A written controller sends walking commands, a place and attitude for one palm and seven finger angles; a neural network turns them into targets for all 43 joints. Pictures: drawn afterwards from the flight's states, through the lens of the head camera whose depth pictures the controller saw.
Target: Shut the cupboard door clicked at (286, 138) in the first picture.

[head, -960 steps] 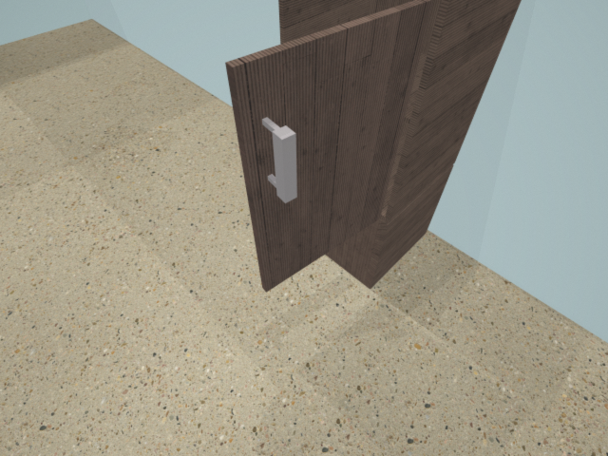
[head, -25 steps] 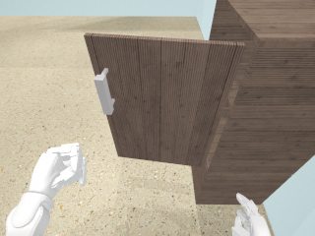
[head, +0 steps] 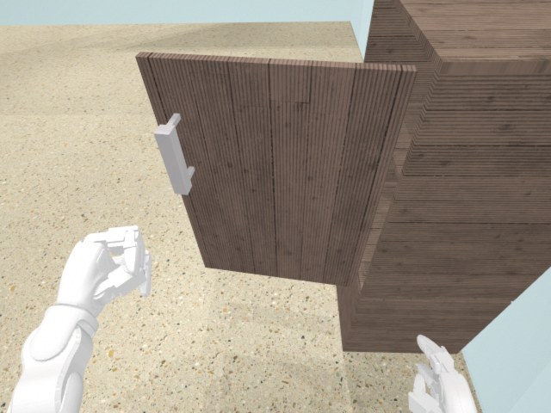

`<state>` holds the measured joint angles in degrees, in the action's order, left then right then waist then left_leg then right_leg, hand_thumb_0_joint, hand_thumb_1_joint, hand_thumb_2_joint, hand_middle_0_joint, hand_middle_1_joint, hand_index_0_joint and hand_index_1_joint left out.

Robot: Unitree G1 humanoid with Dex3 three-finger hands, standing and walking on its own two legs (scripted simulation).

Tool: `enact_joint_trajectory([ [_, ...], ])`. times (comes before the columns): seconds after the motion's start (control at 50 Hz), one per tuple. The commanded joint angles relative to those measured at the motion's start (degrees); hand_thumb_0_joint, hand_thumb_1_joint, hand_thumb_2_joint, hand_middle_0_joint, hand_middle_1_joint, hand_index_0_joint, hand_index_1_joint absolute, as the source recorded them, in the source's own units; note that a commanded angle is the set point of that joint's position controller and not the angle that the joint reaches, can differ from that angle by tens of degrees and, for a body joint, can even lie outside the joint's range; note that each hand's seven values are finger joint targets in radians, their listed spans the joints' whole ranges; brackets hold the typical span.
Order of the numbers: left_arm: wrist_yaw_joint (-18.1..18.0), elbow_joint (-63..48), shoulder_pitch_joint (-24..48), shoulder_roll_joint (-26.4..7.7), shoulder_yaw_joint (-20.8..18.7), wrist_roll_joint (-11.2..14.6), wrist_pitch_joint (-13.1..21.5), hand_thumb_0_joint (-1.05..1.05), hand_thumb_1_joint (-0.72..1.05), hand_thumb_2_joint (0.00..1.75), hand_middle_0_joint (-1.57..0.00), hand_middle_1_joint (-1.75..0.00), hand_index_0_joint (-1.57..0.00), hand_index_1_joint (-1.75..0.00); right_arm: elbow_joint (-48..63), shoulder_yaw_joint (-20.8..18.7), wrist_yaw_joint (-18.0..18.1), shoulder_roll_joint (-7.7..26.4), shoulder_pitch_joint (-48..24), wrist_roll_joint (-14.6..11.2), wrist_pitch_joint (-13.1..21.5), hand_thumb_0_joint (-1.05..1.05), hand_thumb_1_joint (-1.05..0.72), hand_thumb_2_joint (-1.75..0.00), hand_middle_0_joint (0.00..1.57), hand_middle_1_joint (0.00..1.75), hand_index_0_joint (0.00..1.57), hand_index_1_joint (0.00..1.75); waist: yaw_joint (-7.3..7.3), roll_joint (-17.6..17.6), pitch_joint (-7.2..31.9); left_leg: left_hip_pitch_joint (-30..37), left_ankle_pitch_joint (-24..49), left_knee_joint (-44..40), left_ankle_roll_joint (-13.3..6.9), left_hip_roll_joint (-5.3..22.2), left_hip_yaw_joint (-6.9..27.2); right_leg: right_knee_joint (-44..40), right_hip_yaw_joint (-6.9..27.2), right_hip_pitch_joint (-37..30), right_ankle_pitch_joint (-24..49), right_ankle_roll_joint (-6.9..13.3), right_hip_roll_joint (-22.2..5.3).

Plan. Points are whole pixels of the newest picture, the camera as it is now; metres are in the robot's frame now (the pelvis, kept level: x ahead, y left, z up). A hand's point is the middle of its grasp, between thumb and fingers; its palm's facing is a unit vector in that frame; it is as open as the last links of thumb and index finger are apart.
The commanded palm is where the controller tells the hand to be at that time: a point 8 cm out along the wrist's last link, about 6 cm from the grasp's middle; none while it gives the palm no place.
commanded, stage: bring the fist close to the handle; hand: left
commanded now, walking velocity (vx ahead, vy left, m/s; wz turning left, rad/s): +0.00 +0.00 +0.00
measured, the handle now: (179, 154) +0.51 +0.22 +0.10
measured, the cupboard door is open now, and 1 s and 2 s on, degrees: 82 82 74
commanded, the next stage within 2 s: push the door shut along its arc in 1.16 s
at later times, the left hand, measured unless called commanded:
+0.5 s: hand (164, 219) +0.35 +0.20 +0.11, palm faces -0.05 -1.00 -0.03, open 3.1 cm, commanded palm +0.33 +0.25 +0.11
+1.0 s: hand (181, 196) +0.40 +0.18 +0.11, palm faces -0.06 -1.00 -0.02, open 3.1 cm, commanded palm +0.37 +0.24 +0.11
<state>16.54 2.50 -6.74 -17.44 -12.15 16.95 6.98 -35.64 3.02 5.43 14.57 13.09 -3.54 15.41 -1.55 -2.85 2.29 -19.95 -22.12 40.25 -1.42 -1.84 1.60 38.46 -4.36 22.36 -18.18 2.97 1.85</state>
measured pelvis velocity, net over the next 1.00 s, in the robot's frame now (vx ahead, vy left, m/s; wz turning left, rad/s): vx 0.01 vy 0.02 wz -0.05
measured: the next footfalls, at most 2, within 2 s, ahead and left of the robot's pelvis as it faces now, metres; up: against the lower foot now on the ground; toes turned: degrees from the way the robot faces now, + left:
none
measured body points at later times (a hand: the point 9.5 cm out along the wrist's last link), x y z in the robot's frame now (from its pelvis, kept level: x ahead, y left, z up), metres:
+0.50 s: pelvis +0.01 +0.01 +0.00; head +0.03 -0.01 +0.45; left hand +0.35 +0.25 +0.11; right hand +0.15 -0.24 -0.09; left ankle -0.01 +0.11 -0.72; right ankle +0.02 -0.08 -0.72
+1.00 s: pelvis +0.01 +0.02 +0.00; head +0.03 +0.01 +0.45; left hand +0.40 +0.24 +0.11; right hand +0.10 -0.24 -0.10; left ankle -0.01 +0.11 -0.72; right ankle +0.02 -0.08 -0.72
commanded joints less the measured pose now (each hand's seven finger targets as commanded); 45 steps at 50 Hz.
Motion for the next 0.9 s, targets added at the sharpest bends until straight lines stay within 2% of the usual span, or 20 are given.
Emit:
enact_joint_trajectory([
  [0.0, 1.01, -7.07, 17.29, -9.97, -4.97, 1.32, 3.07, 0.0, 0.9, 0.9, -1.3, -1.5, -1.3, -1.5, 8.74, -2.56, 0.66, 6.46, -4.94, -0.19, 3.14, 0.0, -0.9, -0.9, 0.2, 0.3, 0.2, 0.3, 1.29, 2.02, 9.74, -1.96, 10.01, -6.02, -0.43, 0.88, 0.12, -7.97, 6.66, -8.02, 5.48, -2.61, -3.52],
  [0.08, 0.77, -3.27, 19.47, -12.28, -7.26, 1.23, 2.52, 0.0, 0.9, 0.9, -1.3, -1.5, -1.3, -1.5, 8.51, -2.73, 0.48, 6.95, -4.39, -0.16, 2.57, 0.0, -0.9, -0.9, 0.2, 0.3, 0.2, 0.3, 0.71, 2.82, 10.8, -2.17, 12.57, -6.07, -0.25, 1.06, -0.07, -6.77, 6.03, -9.0, 10.02, -2.58, -3.42],
  [0.12, 0.63, -1.85, 21.73, -10.76, -6.02, 0.97, 2.37, 0.0, 0.9, 0.9, -1.3, -1.5, -1.3, -1.5, 8.82, -2.76, 0.2, 6.77, -4.24, -0.18, 2.15, 0.0, -0.9, -0.9, 0.2, 0.3, 0.2, 0.3, 0.97, 3.0, 10.67, -2.23, 13.12, -6.33, -0.24, 0.93, -0.41, -6.56, 5.75, -8.57, 11.18, -2.6, -3.32],
  [0.2, -0.15, 0.62, 25.51, -13.15, -8.04, 0.28, 2.83, 0.0, 0.9, 0.9, -1.3, -1.5, -1.3, -1.5, 8.66, -3.06, 0.04, 7.06, -3.37, 0.01, 1.22, 0.0, -0.9, -0.9, 0.2, 0.3, 0.2, 0.3, 0.88, 4.21, 12.77, -2.37, 14.49, -6.31, -0.28, 1.0, -0.78, -6.0, 5.98, -9.77, 13.21, -2.72, -3.34],
  [0.26, -0.17, 0.99, 28.39, -12.88, -7.67, 0.08, 3.57, 0.0, 0.9, 0.9, -1.3, -1.5, -1.3, -1.5, 8.51, -3.16, -0.22, 6.93, -2.92, -0.03, 0.94, 0.0, -0.9, -0.9, 0.2, 0.3, 0.2, 0.3, 0.93, 1.06, 14.56, -0.61, 16.44, -6.53, 0.0, 0.98, -0.89, -5.14, 5.36, -10.03, 16.05, -2.31, -3.14],
  [0.34, -0.04, 3.54, 33.5, -10.97, -5.1, -0.31, 3.98, 0.0, 0.9, 0.9, -1.3, -1.5, -1.3, -1.5, 7.86, -3.31, -0.25, 7.08, -1.92, -0.13, 0.19, 0.0, -0.9, -0.9, 0.2, 0.3, 0.2, 0.3, 2.29, 1.37, 14.04, 0.22, 16.77, -6.68, 0.01, 1.17, -0.78, -5.08, 4.76, -8.21, 16.2, -2.2, -2.74],
  [0.36, -0.18, 4.42, 33.99, -12.1, -6.15, -0.36, 3.99, 0.0, 0.9, 0.9, -1.3, -1.5, -1.3, -1.5, 7.65, -3.39, -0.25, 7.2, -1.73, -0.14, 0.05, 0.0, -0.9, -0.9, 0.2, 0.3, 0.2, 0.3, 1.94, 0.17, 14.16, 0.42, 16.72, -6.86, 0.18, 1.23, -0.65, -5.06, 4.69, -7.98, 15.89, -1.97, -2.7],
  [0.38, -0.37, 5.32, 34.05, -12.72, -6.27, -0.64, 4.04, 0.0, 0.9, 0.9, -1.3, -1.5, -1.3, -1.5, 7.56, -3.45, -0.23, 7.48, -1.43, -0.04, -0.23, 0.0, -0.9, -0.9, 0.2, 0.3, 0.2, 0.3, 2.1, 2.58, 14.01, 0.19, 17.05, -6.86, -0.02, 1.47, -0.47, -5.2, 4.67, -8.2, 15.9, -2.03, -2.69],
  [0.4, -0.33, 5.71, 35.91, -11.58, -5.36, -0.63, 4.11, 0.0, 0.9, 0.9, -1.3, -1.5, -1.3, -1.5, 7.43, -3.51, -0.29, 7.36, -1.29, -0.04, -0.38, 0.0, -0.9, -0.9, 0.2, 0.3, 0.2, 0.3, 2.54, 2.17, 14.81, 0.65, 17.03, -6.82, -0.03, 1.33, -0.7, -5.14, 4.67, -7.94, 16.23, -2.11, -2.7],
  [0.48, -0.76, 9.79, 38.04, -14.37, -7.9, -1.05, 4.4, 0.0, 0.9, 0.9, -1.3, -1.5, -1.3, -1.5, 6.91, -3.67, -0.38, 7.81, -0.5, 0.07, -1.56, 0.0, -0.9, -0.9, 0.2, 0.3, 0.2, 0.3, 2.2, 3.57, 15.14, -0.04, 17.43, -7.12, 0.11, 1.58, -0.58, -5.17, 4.65, -8.54, 16.4, -1.9, -2.67],
  [0.5, -0.78, 10.52, 38.57, -13.83, -7.45, -1.26, 4.47, 0.0, 0.9, 0.9, -1.3, -1.5, -1.3, -1.5, 7.08, -3.53, -0.56, 7.58, -0.62, -0.01, -1.83, 0.0, -0.9, -0.9, 0.2, 0.3, 0.2, 0.3, 2.09, 2.18, 14.85, -0.23, 17.14, -7.33, 0.18, 1.44, -0.71, -5.14, 4.68, -8.22, 16.18, -1.77, -2.66],
  [0.52, -0.72, 11.0, 41.39, -12.71, -5.98, -1.39, 4.64, 0.0, 0.9, 0.9, -1.3, -1.5, -1.3, -1.5, 7.02, -3.39, -0.56, 7.53, -0.65, -0.09, -2.09, 0.0, -0.9, -0.9, 0.2, 0.3, 0.2, 0.3, 2.75, 1.85, 14.52, -0.05, 16.72, -7.46, 0.26, 1.45, -0.6, -5.09, 4.47, -7.45, 15.66, -1.72, -2.65],
  [0.58, -0.99, 14.64, 45.98, -14.81, -6.96, -2.04, 5.2, 0.0, 0.9, 0.9, -1.3, -1.5, -1.3, -1.5, 6.28, -3.61, -0.44, 7.97, 0.36, -0.02, -2.97, 0.0, -0.9, -0.9, 0.2, 0.3, 0.2, 0.3, 3.27, 1.68, 14.49, 0.18, 16.06, -7.23, 0.24, 1.73, -0.43, -5.25, 4.58, -6.25, 14.3, -1.55, -2.52],
  [0.64, -0.9, 16.14, 49.86, -12.62, -4.96, -2.18, 6.11, 0.0, 0.9, 0.9, -1.3, -1.5, -1.3, -1.5, 6.15, -3.72, -0.68, 7.72, 1.0, 0.0, -3.41, 0.0, -0.9, -0.9, 0.2, 0.3, 0.2, 0.3, 3.77, -0.81, 17.11, 2.33, 18.09, -6.95, 0.57, 1.65, -0.2, -4.64, 4.22, -5.52, 15.87, -1.23, -2.37],
  [0.68, -1.06, 18.66, 51.6, -13.64, -5.3, -2.47, 6.55, 0.0, 0.9, 0.9, -1.3, -1.5, -1.3, -1.5, 5.63, -3.83, -0.73, 8.1, 2.05, 0.12, -4.09, 0.0, -0.9, -0.9, 0.2, 0.3, 0.2, 0.3, 3.95, 1.95, 17.13, 1.77, 19.02, -6.99, 0.63, 1.94, 0.25, -4.53, 4.02, -5.8, 16.24, -1.26, -2.24],
  [0.74, -1.4, 21.91, 54.71, -11.17, -3.29, -2.88, 6.65, 0.0, 0.9, 0.9, -1.3, -1.5, -1.3, -1.5, 5.4, -3.9, -1.09, 7.98, 2.54, -0.01, -4.75, 0.0, -0.9, -0.9, 0.2, 0.3, 0.2, 0.3, 4.49, -0.03, 16.7, 2.78, 19.44, -6.93, 0.93, 1.92, 0.35, -4.41, 3.72, -3.42, 16.1, -1.14, -2.12],
  [0.78, -2.04, 24.25, 51.91, -13.98, -5.98, -3.37, 6.76, 0.0, 0.9, 0.9, -1.3, -1.5, -1.3, -1.5, 5.46, -4.24, -1.24, 8.47, 3.37, 0.18, -5.6, 0.0, -0.9, -0.9, 0.2, 0.3, 0.2, 0.3, 3.42, 2.6, 17.13, 1.56, 19.43, -7.28, 0.89, 2.12, 0.44, -4.51, 3.57, -4.91, 15.83, -1.13, -2.11],
  [0.84, -2.46, 21.34, 49.23, -12.17, -5.33, -3.6, 7.61, 0.0, 0.9, 0.9, -1.3, -1.5, -1.3, -1.5, 6.87, -4.27, -1.89, 7.96, 3.17, 0.17, -6.14, 0.0, -0.9, -0.9, 0.2, 0.3, 0.2, 0.3, 2.25, -0.83, 19.7, 3.59, 24.88, -7.21, 1.51, 2.21, 0.38, -3.64, 3.44, -6.04, 18.91, -0.86, -2.15],
  [0.86, -2.66, 20.42, 49.66, -11.42, -4.72, -3.54, 7.82, 0.0, 0.9, 0.9, -1.3, -1.5, -1.3, -1.5, 6.87, -4.34, -2.11, 7.85, 3.29, 0.18, -6.25, 0.0, -0.9, -0.9, 0.2, 0.3, 0.2, 0.3, 2.53, -0.41, 19.72, 4.22, 26.23, -7.03, 1.62, 2.31, 0.38, -3.7, 3.36, -5.91, 19.73, -0.95, -2.02],
  [0.88, -3.1, 20.51, 47.55, -13.27, -6.5, -3.61, 7.96, 0.0, 0.9, 0.9, -1.3, -1.5, -1.3, -1.5, 7.0, -4.64, -2.07, 8.12, 3.62, 0.37, -6.54, 0.0, -0.9, -0.9, 0.2, 0.3, 0.2, 0.3, 2.11, 1.57, 19.76, 3.93, 26.37, -7.12, 1.56, 2.57, 0.43, -3.88, 3.32, -6.61, 19.49, -1.12, -1.99],
])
